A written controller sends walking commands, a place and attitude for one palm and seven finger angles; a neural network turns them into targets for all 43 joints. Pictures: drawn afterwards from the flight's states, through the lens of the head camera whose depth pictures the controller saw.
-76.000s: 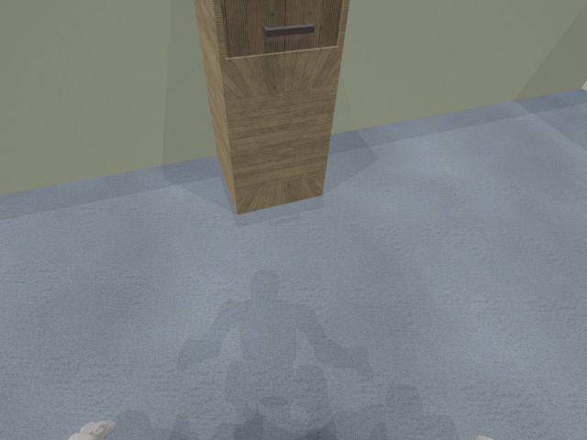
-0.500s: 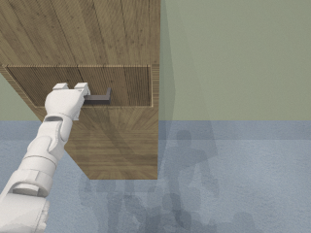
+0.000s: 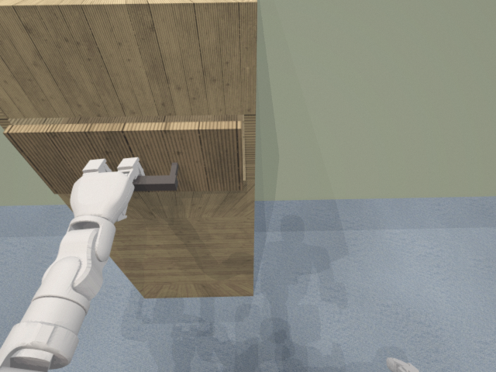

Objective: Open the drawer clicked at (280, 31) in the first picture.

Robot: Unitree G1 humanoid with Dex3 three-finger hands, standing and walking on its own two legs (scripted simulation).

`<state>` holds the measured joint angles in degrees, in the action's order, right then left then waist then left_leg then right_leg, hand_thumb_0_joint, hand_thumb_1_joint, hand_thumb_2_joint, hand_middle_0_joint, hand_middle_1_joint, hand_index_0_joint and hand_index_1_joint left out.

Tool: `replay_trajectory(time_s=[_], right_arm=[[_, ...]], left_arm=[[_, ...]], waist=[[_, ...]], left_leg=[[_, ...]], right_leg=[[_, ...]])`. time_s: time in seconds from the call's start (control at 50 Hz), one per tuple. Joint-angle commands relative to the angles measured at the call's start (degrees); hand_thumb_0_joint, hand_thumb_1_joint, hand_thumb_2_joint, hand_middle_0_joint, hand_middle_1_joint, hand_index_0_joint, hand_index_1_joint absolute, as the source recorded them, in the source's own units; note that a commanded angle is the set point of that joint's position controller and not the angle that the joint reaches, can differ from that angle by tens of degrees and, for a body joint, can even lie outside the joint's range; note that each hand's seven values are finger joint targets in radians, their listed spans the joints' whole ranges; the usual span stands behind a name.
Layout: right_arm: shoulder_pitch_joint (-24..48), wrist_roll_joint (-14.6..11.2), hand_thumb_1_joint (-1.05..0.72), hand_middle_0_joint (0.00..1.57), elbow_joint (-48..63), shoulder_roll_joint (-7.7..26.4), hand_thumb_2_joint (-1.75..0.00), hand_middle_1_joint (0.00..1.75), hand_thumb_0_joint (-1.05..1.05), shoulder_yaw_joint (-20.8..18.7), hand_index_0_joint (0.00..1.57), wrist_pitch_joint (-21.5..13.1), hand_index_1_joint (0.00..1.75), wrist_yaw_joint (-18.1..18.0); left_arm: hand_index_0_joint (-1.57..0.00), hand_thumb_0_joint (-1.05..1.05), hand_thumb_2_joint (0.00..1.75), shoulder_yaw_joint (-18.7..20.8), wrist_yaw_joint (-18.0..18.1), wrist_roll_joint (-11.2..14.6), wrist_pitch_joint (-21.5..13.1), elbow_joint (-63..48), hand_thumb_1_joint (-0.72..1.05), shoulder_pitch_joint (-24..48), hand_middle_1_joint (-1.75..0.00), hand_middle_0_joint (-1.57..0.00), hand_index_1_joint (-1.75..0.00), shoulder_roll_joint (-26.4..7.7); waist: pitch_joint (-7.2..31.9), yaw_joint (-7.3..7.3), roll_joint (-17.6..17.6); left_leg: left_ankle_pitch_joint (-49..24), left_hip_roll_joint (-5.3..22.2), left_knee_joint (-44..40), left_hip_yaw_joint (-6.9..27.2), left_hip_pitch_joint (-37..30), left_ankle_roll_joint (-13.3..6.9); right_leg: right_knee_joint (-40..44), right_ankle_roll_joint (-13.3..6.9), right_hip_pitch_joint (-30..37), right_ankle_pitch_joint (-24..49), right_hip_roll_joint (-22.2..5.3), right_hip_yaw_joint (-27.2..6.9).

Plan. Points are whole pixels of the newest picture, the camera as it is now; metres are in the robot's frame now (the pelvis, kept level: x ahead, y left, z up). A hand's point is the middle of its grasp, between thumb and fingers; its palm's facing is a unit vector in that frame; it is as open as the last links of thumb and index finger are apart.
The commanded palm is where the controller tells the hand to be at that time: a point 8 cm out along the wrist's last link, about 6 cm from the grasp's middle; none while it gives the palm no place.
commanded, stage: pull the drawer open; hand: left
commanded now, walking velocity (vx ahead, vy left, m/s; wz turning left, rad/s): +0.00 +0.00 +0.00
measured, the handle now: (134, 175) +0.43 +0.23 +0.07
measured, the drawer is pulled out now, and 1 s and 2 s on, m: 0.03 0.17 0.25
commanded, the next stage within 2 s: none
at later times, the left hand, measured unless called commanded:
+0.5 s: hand (108, 245) +0.30 +0.24 +0.05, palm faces +0.01 -0.08 -1.00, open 5.8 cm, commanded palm +0.26 +0.23 +0.10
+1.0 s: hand (96, 288) +0.24 +0.23 +0.05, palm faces +0.01 -0.09 -1.00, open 5.8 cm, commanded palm +0.20 +0.24 +0.10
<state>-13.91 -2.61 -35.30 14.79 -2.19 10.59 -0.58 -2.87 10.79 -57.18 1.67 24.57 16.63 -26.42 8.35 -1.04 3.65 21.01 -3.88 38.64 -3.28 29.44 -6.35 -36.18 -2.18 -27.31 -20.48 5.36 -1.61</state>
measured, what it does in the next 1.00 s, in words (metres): stands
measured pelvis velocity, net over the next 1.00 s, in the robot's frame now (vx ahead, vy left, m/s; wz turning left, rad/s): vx -0.01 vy -0.02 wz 0.00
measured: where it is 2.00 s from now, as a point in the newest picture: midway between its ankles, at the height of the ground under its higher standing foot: outside the picture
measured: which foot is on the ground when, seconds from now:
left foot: down 0.00-1.00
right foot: down 0.00-1.00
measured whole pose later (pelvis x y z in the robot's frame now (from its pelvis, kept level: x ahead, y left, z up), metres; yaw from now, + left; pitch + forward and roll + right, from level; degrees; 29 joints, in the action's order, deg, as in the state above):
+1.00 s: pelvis -0.01 -0.02 +0.00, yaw +0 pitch +7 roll -1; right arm -6.6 -0.8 -34.6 14.2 -0.2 5.8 -0.8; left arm -0.2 11.7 -55.1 1.0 -2.6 -14.1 -25.9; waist 6.4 2.8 3.8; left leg 20.5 -3.6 37.4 -3.5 23.9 -5.0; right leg -36.7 -3.5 -22.7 -20.6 5.7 -1.9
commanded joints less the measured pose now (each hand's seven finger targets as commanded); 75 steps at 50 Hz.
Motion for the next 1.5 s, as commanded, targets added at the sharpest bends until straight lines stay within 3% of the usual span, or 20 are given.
replay_trajectory(time_s=[0.0, 0.08, 0.12, 0.16, 0.2, 0.34, 0.38, 0.46, 0.58, 0.66, 0.68, 0.74, 0.82, 0.9, 1.02, 1.1, 1.18, 1.22, 1.36, 1.48], right_arm=[[3.81, 0.46, -0.9, 0.2, 7.5, 7.7, -0.9, 0.3, 0.0, -2.76, 0.2, -2.28, 0.3, -0.3], [5.08, 0.84, -0.9, 0.2, 7.88, 7.42, -0.9, 0.3, 0.0, -2.68, 0.2, -2.87, 0.3, 0.01], [5.71, 0.94, -0.9, 0.2, 8.12, 7.32, -0.9, 0.3, 0.0, -2.4, 0.2, -3.06, 0.3, -0.01], [6.18, 0.98, -0.9, 0.2, 8.09, 7.03, -0.9, 0.3, 0.0, -2.2, 0.2, -3.26, 0.3, -0.04], [6.64, 1.07, -0.9, 0.2, 7.96, 7.1, -0.9, 0.3, 0.0, -1.99, 0.2, -3.35, 0.3, -0.2], [8.6, 1.46, -0.9, 0.2, 8.75, 6.32, -0.9, 0.3, 0.0, -1.53, 0.2, -4.39, 0.3, -0.13], [9.42, 1.65, -0.9, 0.2, 8.83, 6.47, -0.9, 0.3, 0.0, -1.42, 0.2, -4.52, 0.3, -0.21], [10.48, 1.69, -0.9, 0.2, 9.22, 5.84, -0.9, 0.3, 0.0, -1.24, 0.2, -5.21, 0.3, -0.05], [11.81, 1.86, -0.9, 0.2, 9.02, 5.98, -0.9, 0.3, 0.0, -0.96, 0.2, -5.9, 0.3, -0.48], [12.49, 1.89, -0.9, 0.2, 9.05, 5.61, -0.9, 0.3, 0.0, -0.84, 0.2, -6.33, 0.3, -0.46], [12.48, 1.99, -0.9, 0.2, 8.92, 5.83, -0.9, 0.3, 0.0, -0.9, 0.2, -6.35, 0.3, -0.61], [13.39, 1.97, -0.9, 0.2, 9.1, 5.61, -0.9, 0.3, 0.0, -0.55, 0.2, -6.56, 0.3, -0.94], [14.22, 1.91, -0.9, 0.2, 9.25, 5.34, -0.9, 0.3, 0.0, -0.54, 0.2, -6.95, 0.3, -0.88], [15.24, 2.02, -0.9, 0.2, 10.07, 5.26, -0.9, 0.3, 0.0, -0.35, 0.2, -7.25, 0.3, -0.49], [15.77, 2.05, -0.9, 0.2, 9.85, 5.3, -0.9, 0.3, 0.0, -0.09, 0.2, -7.13, 0.3, -0.79], [16.06, 2.23, -0.9, 0.2, 9.75, 5.31, -0.9, 0.3, 0.0, -0.06, 0.2, -7.2, 0.3, -0.99], [16.3, 2.25, -0.9, 0.2, 10.1, 5.19, -0.9, 0.3, 0.0, -0.13, 0.2, -7.4, 0.3, -0.91], [16.26, 2.18, -0.9, 0.2, 9.93, 5.05, -0.9, 0.3, 0.0, 0.09, 0.2, -7.37, 0.3, -0.71], [16.93, 2.08, -0.9, 0.2, 10.47, 4.81, -0.9, 0.3, 0.0, 0.44, 0.2, -7.19, 0.3, -0.69], [16.95, 2.16, -0.9, 0.2, 10.68, 5.03, -0.9, 0.3, 0.0, 0.49, 0.2, -7.0, 0.3, -0.23]], left_arm=[[-0.4, 0.0, 0.9, 3.95, 1.68, 1.06, 0.33, -15.4, 0.9, 10.41, -1.35, -0.4, -1.35, -9.52], [-0.4, 0.0, 0.9, 2.8, 1.54, 1.17, 1.2, -19.58, 0.9, 6.94, -1.35, -0.4, -1.35, -7.8], [-0.4, 0.0, 0.9, 4.57, 1.52, 1.17, 1.3, -21.16, 0.9, 5.02, -1.35, -0.4, -1.35, -9.5], [-0.4, 0.0, 0.9, 2.22, 1.27, 1.14, 1.65, -21.88, 0.9, 5.42, -1.35, -0.4, -1.35, -6.94], [-0.4, 0.0, 0.9, 3.22, 1.21, 1.03, 1.64, -22.27, 0.9, 4.98, -1.35, -0.4, -1.35, -8.21], [-0.4, 0.0, 0.9, 3.35, 1.09, 1.43, 1.14, -27.05, 0.9, -2.87, -1.35, -0.4, -1.35, -6.82], [-0.4, 0.0, 0.9, 4.56, 1.08, 1.55, 0.74, -29.11, 0.9, -4.41, -1.35, -0.4, -1.35, -8.23], [-0.4, 0.0, 0.9, 3.8, 1.34, 1.7, 0.32, -31.95, 0.9, -8.49, -1.35, -0.4, -1.35, -6.49], [-0.4, 0.0, 0.9, 7.14, 2.19, 1.95, -0.31, -34.38, 0.9, -13.56, -1.35, -0.4, -1.35, -9.33], [-0.4, 0.0, 0.9, 5.26, 2.69, 1.75, -0.21, -36.05, 0.9, -14.25, -1.35, -0.4, -1.35, -7.12], [-0.4, 0.0, 0.9, 7.72, 2.93, 1.96, -0.16, -35.69, 0.9, -15.51, -1.35, -0.4, -1.35, -9.3], [-0.4, 0.0, 0.9, 8.97, 3.23, 2.11, -0.47, -35.79, 0.9, -18.76, -1.35, -0.4, -1.35, -9.96], [-0.4, 0.0, 0.9, 10.25, 3.76, 2.42, -1.29, -38.44, 0.9, -23.48, -1.35, -0.4, -1.35, -10.41], [-0.4, 0.0, 0.9, 9.75, 4.1, 2.77, -1.3, -41.6, 0.9, -27.75, -1.35, -0.4, -1.35, -9.09], [-0.4, 0.0, 0.9, 12.55, 5.04, 2.73, -1.6, -40.57, 0.9, -30.37, -1.35, -0.4, -1.35, -10.63], [-0.4, 0.0, 0.9, 12.56, 5.54, 2.42, -1.71, -41.4, 0.9, -29.95, -1.35, -0.4, -1.35, -10.8], [-0.4, 0.0, 0.9, 14.35, 5.77, 2.83, -2.03, -43.57, 0.9, -34.65, -1.35, -0.4, -1.35, -11.73], [-0.4, 0.0, 0.9, 12.95, 5.73, 3.07, -1.82, -43.71, 0.9, -35.9, -1.35, -0.4, -1.35, -10.18], [-0.4, 0.0, 0.9, 15.99, 5.88, 4.13, -2.16, -43.7, 0.9, -43.34, -1.35, -0.4, -1.35, -11.35], [-0.4, 0.0, 0.9, 17.45, 6.66, 4.64, -2.95, -46.83, 0.9, -48.45, -1.35, -0.4, -1.35, -11.99]], waist=[[16.77, 2.37, 1.14], [17.72, 2.87, 1.51], [17.53, 3.5, 1.17], [16.68, 2.92, -0.12], [15.56, 2.93, 0.07], [16.31, 4.52, -0.34], [16.59, 4.88, -0.05], [15.04, 5.11, 0.12], [13.63, 5.67, -0.94], [12.07, 5.21, 0.4], [12.52, 5.8, -0.61], [12.35, 6.27, -2.29], [12.27, 7.08, 0.48], [10.82, 7.16, 1.31], [8.43, 6.89, -1.55], [8.29, 6.94, 0.5], [10.06, 8.1, 1.82], [9.06, 7.45, -0.08], [7.07, 8.43, -2.01], [7.73, 8.96, 1.06]], left_leg=[[-43.83, 6.21, -1.56, 8.79, -20.83, 6.59], [-46.86, 6.82, -1.29, 9.93, -23.28, 7.21], [-46.6, 6.72, -1.3, 10.0, -23.01, 7.35], [-44.93, 6.48, -1.38, 9.72, -22.49, 7.2], [-44.11, 6.49, -1.67, 9.89, -22.2, 7.41], [-45.37, 5.86, -1.53, 9.26, -22.37, 7.32], [-44.89, 5.66, -1.84, 8.93, -21.97, 7.35], [-43.72, 5.39, -1.83, 8.65, -21.52, 7.18], [-39.34, 4.37, -2.47, 7.35, -18.98, 6.8], [-36.91, 4.23, -2.62, 7.38, -19.01, 6.76], [-35.99, 4.19, -3.08, 7.2, -18.22, 6.76], [-31.83, 3.01, -3.2, 6.05, -15.8, 5.98], [-34.07, 3.27, -3.37, 6.29, -16.78, 6.33], [-32.98, 3.28, -3.39, 6.32, -16.64, 6.24], [-27.27, 2.54, -3.67, 5.98, -14.17, 5.65], [-24.45, 2.38, -3.75, 5.8, -14.33, 5.49], [-27.21, 2.4, -3.49, 5.7, -15.04, 5.8], [-26.95, 2.38, -3.26, 5.7, -14.58, 5.84], [-24.22, 2.01, -3.35, 5.42, -12.7, 5.31], [-26.5, 2.16, -2.83, 5.31, -13.53, 5.77]], right_leg=[[1.39, -0.45, 0.59, 19.59, -1.41, 0.87], [1.2, -0.41, 0.26, 19.0, -1.6, 1.04], [0.93, -0.39, 0.81, 19.35, -1.6, 0.91], [1.1, -0.29, 0.69, 19.26, -1.69, 1.07], [1.15, -0.34, 0.67, 18.66, -1.77, 1.01], [1.13, -0.39, 3.03, 20.87, -1.99, 0.64], [1.31, -0.56, 4.47, 21.3, -2.03, 0.18], [1.29, -0.42, 4.05, 21.67, -2.06, 0.08], [1.9, -0.67, 6.73, 23.31, -2.12, -1.25], [1.92, -0.64, 4.99, 21.27, -2.06, -0.68], [2.18, -0.82, 6.61, 21.23, -2.0, -1.11], [2.28, -0.77, 8.82, 23.94, -2.18, -2.23], [2.08, -0.98, 8.74, 24.48, -2.17, -2.63], [2.28, -0.97, 8.04, 23.47, -2.21, -2.69], [2.67, -1.11, 7.93, 22.98, -1.97, -3.87], [2.84, -1.19, 7.4, 20.83, -2.05, -3.89], [2.6, -1.43, 8.99, 23.13, -2.07, -4.44], [2.34, -1.14, 8.3, 23.63, -2.03, -4.1], [2.43, -1.02, 9.05, 24.69, -2.19, -4.93], [2.24, -1.18, 9.22, 26.65, -2.33, -5.72]])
